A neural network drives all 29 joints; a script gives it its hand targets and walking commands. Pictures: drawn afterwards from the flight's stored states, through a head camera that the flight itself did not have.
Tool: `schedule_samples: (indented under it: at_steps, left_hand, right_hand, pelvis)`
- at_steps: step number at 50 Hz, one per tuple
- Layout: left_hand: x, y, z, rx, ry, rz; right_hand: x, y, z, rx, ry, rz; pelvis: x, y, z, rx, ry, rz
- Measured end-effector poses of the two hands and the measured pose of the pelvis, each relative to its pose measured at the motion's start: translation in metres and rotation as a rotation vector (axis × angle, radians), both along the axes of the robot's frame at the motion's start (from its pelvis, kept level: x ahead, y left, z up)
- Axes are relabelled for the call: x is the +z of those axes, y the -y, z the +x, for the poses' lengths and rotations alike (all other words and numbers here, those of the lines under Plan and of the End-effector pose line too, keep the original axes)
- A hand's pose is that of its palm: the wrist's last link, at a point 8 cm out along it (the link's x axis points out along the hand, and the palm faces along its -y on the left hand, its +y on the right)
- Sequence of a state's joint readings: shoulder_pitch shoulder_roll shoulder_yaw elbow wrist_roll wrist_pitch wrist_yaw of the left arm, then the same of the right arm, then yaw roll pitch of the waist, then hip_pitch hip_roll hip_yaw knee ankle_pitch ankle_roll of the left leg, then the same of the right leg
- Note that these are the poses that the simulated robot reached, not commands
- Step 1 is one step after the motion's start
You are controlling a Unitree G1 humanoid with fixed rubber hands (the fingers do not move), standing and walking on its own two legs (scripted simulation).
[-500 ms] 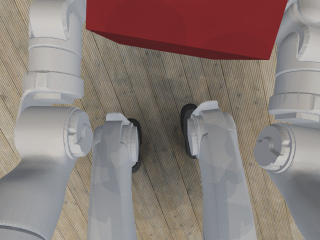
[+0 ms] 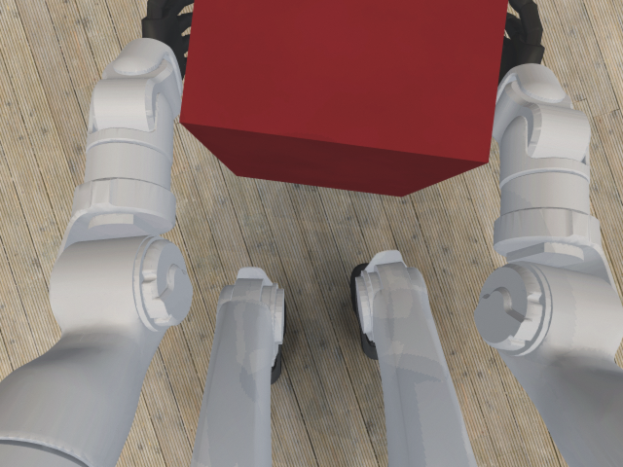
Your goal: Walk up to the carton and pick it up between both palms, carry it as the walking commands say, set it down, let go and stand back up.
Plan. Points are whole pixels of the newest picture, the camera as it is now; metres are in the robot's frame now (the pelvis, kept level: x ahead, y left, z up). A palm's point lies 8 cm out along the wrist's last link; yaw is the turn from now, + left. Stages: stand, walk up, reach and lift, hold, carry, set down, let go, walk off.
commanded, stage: reach and lift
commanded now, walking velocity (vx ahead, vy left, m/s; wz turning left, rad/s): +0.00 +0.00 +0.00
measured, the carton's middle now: (338, 68) +0.56 -0.06 -0.13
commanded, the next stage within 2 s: none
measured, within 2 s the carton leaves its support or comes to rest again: neither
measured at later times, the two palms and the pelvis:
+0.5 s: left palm (144, 59) +0.53 +0.12 -0.01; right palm (558, 72) +0.47 -0.23 +0.01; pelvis +0.07 +0.01 +0.08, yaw -1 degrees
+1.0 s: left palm (93, 6) +0.52 +0.12 +0.08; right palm out of the picture +0.45 -0.23 +0.08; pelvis +0.07 +0.00 +0.14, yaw +0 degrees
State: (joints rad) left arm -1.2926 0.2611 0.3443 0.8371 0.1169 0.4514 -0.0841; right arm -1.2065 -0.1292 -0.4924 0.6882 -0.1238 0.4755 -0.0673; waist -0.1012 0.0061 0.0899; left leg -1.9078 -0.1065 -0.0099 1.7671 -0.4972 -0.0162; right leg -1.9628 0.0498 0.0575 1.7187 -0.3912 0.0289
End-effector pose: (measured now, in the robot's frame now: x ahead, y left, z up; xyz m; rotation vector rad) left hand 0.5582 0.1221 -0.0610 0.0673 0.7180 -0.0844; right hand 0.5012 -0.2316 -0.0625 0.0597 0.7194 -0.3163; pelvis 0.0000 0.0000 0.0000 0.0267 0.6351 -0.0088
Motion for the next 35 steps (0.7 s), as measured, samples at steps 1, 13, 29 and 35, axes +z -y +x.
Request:
schedule_samples:
  at_steps: [1,13,29,35]
  left_hand:
    - [0.004,-0.001,0.000,-0.004,-0.013,0.002]
    - [0.040,0.001,0.001,-0.026,-0.027,-0.022]
    - [0.072,-0.005,-0.042,0.014,-0.020,-0.010]
    - [0.106,-0.001,-0.040,0.011,-0.009,0.010]
  right_hand:
    - [0.003,-0.001,-0.002,-0.003,-0.012,0.003]
    - [0.051,0.000,-0.006,-0.018,-0.023,-0.019]
    - [0.086,-0.006,-0.036,-0.019,-0.005,0.014]
    - [0.111,-0.002,-0.036,-0.011,0.004,0.022]
  pelvis:
    - [0.004,0.000,0.005,0.000,-0.025,0.001]
    - [0.052,-0.007,0.051,-0.004,-0.126,-0.006]
    - [0.089,-0.005,0.065,-0.006,-0.093,-0.009]
    - [0.103,-0.003,0.058,0.005,-0.034,-0.008]
